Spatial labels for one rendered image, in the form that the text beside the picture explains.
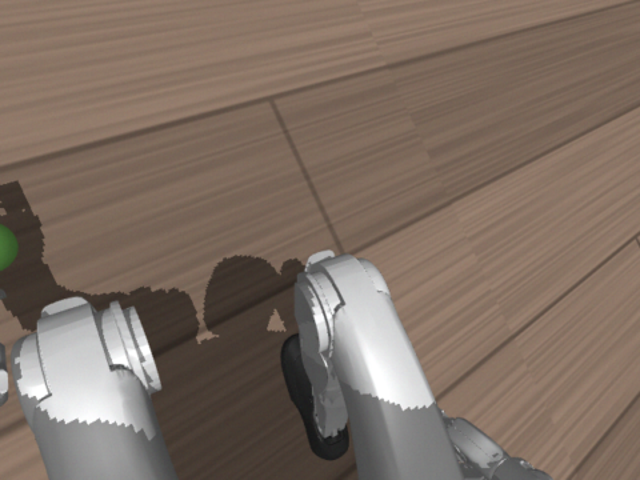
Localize right robot arm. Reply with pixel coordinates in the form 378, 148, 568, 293
491, 457, 554, 480

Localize ball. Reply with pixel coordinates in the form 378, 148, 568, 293
0, 224, 18, 271

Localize right robot hand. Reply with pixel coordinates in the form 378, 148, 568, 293
439, 408, 511, 480

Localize right robot foot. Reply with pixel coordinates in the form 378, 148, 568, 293
281, 333, 349, 460

